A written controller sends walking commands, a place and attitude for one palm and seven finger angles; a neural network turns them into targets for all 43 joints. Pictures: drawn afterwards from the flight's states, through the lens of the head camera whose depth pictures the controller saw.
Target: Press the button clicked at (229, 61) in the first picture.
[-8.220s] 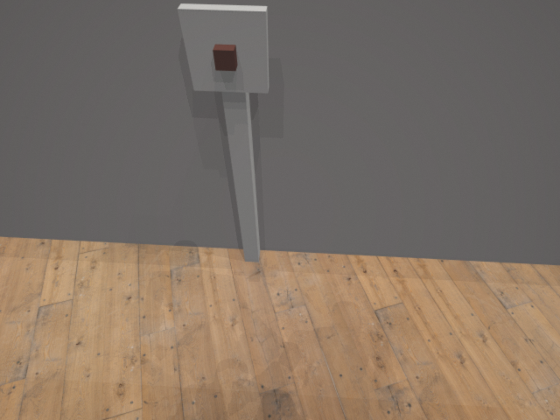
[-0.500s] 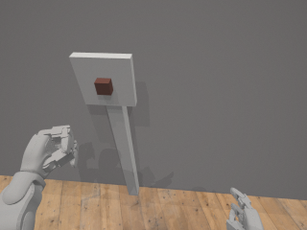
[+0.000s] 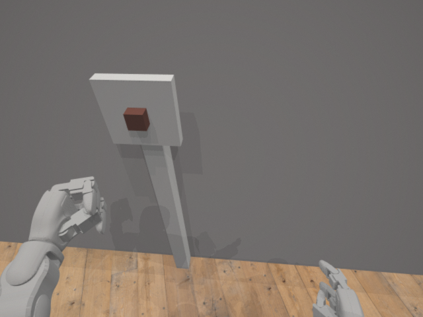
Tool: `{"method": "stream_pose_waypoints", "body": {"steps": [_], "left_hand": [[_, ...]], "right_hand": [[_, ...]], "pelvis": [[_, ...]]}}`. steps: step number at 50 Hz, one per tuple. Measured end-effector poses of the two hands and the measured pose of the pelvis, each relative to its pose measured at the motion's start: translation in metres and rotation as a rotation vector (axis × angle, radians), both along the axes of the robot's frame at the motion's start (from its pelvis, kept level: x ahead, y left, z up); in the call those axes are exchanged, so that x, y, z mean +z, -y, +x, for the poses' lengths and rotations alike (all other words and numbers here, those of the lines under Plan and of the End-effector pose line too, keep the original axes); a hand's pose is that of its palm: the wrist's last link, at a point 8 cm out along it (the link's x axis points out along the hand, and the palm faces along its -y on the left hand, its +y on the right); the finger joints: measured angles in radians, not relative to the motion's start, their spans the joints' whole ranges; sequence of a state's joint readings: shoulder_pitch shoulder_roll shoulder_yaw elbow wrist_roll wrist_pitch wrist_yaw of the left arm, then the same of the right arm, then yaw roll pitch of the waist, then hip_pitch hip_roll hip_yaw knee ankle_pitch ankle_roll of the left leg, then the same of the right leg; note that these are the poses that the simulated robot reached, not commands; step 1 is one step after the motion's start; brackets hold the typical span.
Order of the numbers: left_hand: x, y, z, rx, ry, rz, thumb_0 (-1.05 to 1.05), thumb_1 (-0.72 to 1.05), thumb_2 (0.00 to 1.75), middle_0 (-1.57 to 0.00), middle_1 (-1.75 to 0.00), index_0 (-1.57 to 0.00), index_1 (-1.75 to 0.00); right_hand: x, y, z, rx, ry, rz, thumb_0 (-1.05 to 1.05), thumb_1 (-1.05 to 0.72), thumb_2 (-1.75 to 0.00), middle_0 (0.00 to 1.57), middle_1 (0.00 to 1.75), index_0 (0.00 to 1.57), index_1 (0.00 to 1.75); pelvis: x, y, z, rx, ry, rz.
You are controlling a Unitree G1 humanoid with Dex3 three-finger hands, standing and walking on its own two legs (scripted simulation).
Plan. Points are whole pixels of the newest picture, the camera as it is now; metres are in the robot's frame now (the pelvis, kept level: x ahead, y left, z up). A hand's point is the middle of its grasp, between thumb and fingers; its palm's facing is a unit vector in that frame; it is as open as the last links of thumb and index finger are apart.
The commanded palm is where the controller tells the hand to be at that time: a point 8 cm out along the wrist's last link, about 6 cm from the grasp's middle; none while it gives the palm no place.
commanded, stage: aim a knuckle at the button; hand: left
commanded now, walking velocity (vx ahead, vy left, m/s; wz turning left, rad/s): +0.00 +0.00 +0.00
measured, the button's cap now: (137, 118) +0.49 +0.22 +0.14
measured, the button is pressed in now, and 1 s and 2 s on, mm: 0 0 0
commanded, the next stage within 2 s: press the button with the knuckle in 1.82 s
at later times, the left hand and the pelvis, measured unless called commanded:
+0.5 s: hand (126, 184) +0.31 +0.19 +0.13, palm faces +0.03 -1.00 -0.04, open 3.1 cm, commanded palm +0.28 +0.24 +0.13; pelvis +0.00 +0.00 +0.00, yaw -1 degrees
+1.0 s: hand (140, 166) +0.37 +0.19 +0.11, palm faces +0.02 -1.00 -0.01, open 3.1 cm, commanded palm +0.35 +0.24 +0.12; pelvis +0.00 +0.01 +0.00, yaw -1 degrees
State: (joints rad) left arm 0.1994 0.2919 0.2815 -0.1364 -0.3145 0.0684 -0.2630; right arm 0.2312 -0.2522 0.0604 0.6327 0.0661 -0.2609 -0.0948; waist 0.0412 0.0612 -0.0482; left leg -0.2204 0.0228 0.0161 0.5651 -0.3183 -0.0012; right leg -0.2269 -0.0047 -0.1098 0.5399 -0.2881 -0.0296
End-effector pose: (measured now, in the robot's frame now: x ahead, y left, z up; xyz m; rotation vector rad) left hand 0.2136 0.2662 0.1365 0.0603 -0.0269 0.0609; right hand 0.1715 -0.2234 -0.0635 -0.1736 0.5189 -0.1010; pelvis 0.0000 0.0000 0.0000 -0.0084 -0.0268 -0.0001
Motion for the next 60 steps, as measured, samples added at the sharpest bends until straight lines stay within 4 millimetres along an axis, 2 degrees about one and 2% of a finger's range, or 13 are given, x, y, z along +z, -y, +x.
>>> {"method": "stream_pose_waypoints", "body": {"steps": [5,13,22,31,42,48,56,60], "left_hand": [[0.001,0.007,0.011,-0.007,0.023,-0.002,0.02,0.9,0.9,-1.3,-1.5,-1.3,-1.5],[-0.003,0.019,0.044,-0.043,0.004,-0.009,0.01,0.9,0.9,-1.3,-1.5,-1.3,-1.5],[-0.003,0.02,0.066,-0.027,0.015,-0.017,0.02,0.9,0.9,-1.3,-1.5,-1.3,-1.5],[-0.014,0.024,0.085,-0.03,-0.015,-0.028,0.02,0.9,0.9,-1.3,-1.5,-1.3,-1.5],[-0.011,0.019,0.113,-0.034,-0.002,-0.045,0.02,0.9,0.9,-1.3,-1.5,-1.3,-1.5],[-0.022,0.024,0.128,-0.042,-0.04,-0.054,0.01,0.9,0.9,-1.3,-1.5,-1.3,-1.5],[-0.016,0.035,0.155,-0.051,0.004,-0.048,0.02,0.9,0.9,-1.3,-1.5,-1.3,-1.5],[-0.022,0.039,0.171,-0.056,-0.033,-0.059,0.01,0.9,0.9,-1.3,-1.5,-1.3,-1.5]], "right_hand": [[-0.003,0.005,-0.004,-0.005,-0.01,-0.008,0.02,-0.91,-0.9,0.21,0.3,0.2,0.3],[-0.008,0.011,-0.015,-0.039,-0.046,-0.008,0.02,-0.91,-0.9,0.21,0.3,0.2,0.3],[-0.013,0.017,-0.025,-0.069,-0.09,-0.007,0.02,-0.91,-0.9,0.2,0.3,0.2,0.3],[-0.017,0.015,-0.028,-0.076,-0.132,-0.016,0.02,-0.91,-0.9,0.2,0.3,0.2,0.3],[-0.021,0.013,-0.036,-0.094,-0.181,-0.02,0.02,-0.91,-0.9,0.2,0.3,0.2,0.3],[-0.026,0.013,-0.047,-0.112,-0.231,-0.028,0.01,-0.91,-0.9,0.21,0.3,0.2,0.3],[-0.035,0.013,-0.068,-0.135,-0.313,-0.033,0.01,-0.91,-0.9,0.2,0.3,0.2,0.3],[-0.04,0.014,-0.081,-0.156,-0.359,-0.028,0.01,-0.91,-0.9,0.21,0.3,0.2,0.3]], "pelvis": [[0.0,0.002,-0.004,0.004,0.001,0.001],[0.0,0.003,-0.006,-0.006,-0.01,0.007],[0.0,0.002,-0.001,-0.02,-0.025,0.01],[0.0,-0.002,-0.001,-0.021,-0.035,0.011],[-0.001,-0.007,-0.001,-0.022,-0.051,0.008],[-0.002,-0.01,-0.002,-0.024,-0.063,0.008],[-0.003,-0.014,-0.004,-0.027,-0.082,0.006],[-0.004,-0.015,-0.004,-0.033,-0.098,0.007]]}}
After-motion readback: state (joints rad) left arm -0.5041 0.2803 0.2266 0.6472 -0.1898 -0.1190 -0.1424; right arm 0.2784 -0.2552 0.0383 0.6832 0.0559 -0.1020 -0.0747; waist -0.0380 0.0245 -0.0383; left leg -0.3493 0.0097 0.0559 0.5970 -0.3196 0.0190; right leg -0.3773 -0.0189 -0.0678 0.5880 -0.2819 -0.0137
